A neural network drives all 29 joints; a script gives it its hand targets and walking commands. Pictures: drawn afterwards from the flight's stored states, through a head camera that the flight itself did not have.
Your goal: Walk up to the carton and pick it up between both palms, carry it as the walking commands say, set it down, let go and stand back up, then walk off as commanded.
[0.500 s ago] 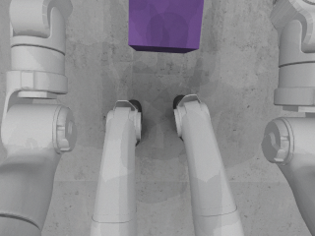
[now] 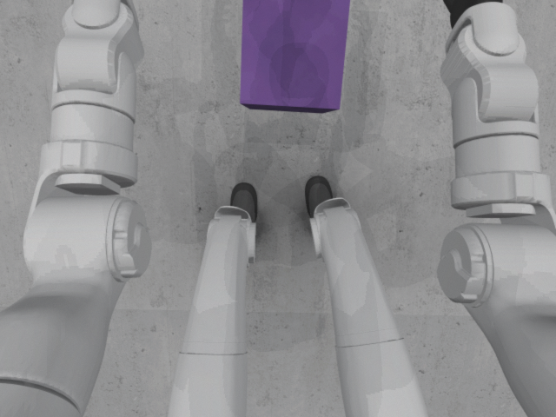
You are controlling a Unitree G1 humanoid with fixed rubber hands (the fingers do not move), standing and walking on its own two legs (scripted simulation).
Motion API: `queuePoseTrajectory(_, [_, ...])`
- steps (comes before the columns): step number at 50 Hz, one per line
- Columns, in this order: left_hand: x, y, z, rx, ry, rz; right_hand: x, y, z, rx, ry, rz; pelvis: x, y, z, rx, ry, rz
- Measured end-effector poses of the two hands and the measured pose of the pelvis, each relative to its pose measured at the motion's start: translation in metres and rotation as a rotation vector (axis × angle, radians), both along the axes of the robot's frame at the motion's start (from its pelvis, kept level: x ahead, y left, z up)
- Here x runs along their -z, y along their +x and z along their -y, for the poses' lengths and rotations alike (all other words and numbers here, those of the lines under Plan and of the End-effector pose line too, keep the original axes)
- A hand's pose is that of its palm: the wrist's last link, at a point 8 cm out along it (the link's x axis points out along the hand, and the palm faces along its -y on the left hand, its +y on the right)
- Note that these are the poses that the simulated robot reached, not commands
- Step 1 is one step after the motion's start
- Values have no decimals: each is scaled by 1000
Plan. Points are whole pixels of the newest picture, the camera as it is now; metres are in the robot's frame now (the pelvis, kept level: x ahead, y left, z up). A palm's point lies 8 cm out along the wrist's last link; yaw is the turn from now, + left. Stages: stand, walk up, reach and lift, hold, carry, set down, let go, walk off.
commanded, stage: let go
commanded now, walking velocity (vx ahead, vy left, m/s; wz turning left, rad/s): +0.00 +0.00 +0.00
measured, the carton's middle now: (291, 54) +0.54 -0.05 -0.54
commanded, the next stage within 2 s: stand in 1.28 s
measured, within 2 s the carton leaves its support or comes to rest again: neither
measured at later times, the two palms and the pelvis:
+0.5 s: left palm (6, 155) +0.39 +0.20 -0.01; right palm out of the picture +0.36 -0.24 +0.00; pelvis +0.07 -0.01 +0.07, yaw +1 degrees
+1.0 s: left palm out of the picture +0.29 +0.23 +0.04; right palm out of the picture +0.30 -0.23 +0.04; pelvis +0.14 +0.00 +0.11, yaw -1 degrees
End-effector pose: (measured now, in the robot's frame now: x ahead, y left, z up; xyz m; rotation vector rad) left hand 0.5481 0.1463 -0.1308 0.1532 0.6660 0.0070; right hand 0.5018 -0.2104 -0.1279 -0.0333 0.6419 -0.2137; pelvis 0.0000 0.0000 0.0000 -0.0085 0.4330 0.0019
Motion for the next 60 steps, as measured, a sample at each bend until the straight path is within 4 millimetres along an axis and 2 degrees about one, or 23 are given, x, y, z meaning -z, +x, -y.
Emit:
queuePoseTrajectory(3, [-4,-16,-1,-6,27,11,3,-14,-4,-50,-30,-24,-5,5,1,1,1,13])
queuePoseTrajectory(7, [-12,-55,-10,-33,78,-26,-6,-45,-1,-136,-90,-90,-18,15,3,-4,9,54])
queuePoseTrajectory(11, [-26,-100,-24,-63,92,-90,-32,-77,12,-156,-103,-124,-32,26,5,-9,12,113])
queuePoseTrajectory(15, [-42,-134,-34,-72,94,-142,-59,-102,26,-172,-119,-150,-45,37,6,-9,11,126])
queuePoseTrajectory(17, [-56,-143,-36,-72,79,-142,-70,-115,29,-167,-99,-174,-50,44,7,-9,9,106])
queuePoseTrajectory(21, [-92,-150,-41,-73,69,-77,-99,-134,28,-185,-94,-166,-59,60,9,-10,9,87])
queuePoseTrajectory(27, [-135,-167,-56,-83,70,-29,-141,-151,23,-194,-76,-103,-77,81,10,-7,12,175])
queuePoseTrajectory(38, [-148,-246,-70,-74,42,-146,-152,-209,18,-180,-70,-182,-102,119,3,2,12,353])
queuePoseTrajectory(43, [-157,-258,-76,-65,38,-139,-162,-218,19,-166,-76,-171,-106,129,0,5,9,401])
queuePoseTrajectory(53, [-175,-250,-91,-71,41,-87,-176,-200,19,-184,-86,-128,-109,140,-4,12,7,472])
queuePoseTrajectory(60, [-172,-252,-88,-65,46,-130,-168,-194,14,-180,-65,-160,-108,140,-6,15,5,510])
